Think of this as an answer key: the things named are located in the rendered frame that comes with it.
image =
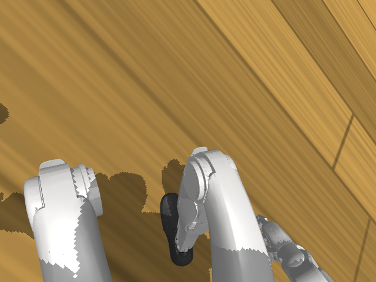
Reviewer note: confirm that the right robot hand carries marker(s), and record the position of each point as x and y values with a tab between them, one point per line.
274	237

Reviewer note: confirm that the right robot foot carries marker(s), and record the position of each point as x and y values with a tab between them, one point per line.
169	216

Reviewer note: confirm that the right robot arm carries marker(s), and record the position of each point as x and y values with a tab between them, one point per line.
299	265

